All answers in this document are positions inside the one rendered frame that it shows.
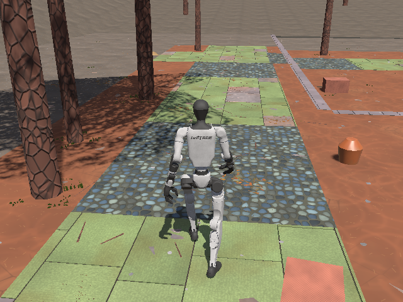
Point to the right robot upper arm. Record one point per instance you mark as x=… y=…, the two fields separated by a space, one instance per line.
x=223 y=140

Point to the humanoid robot torso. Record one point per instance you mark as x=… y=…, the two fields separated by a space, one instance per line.
x=201 y=152

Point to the left robot upper arm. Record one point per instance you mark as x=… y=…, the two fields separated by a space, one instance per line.
x=178 y=144

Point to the robot left forearm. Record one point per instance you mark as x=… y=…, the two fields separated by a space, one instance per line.
x=173 y=167

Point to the right robot hand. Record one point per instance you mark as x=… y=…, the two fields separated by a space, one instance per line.
x=228 y=171

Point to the robot left foot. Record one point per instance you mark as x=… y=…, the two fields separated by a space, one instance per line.
x=194 y=234

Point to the robot right forearm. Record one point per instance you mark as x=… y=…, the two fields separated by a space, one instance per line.
x=230 y=162

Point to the left robot hand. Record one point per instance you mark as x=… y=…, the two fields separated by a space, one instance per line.
x=167 y=195

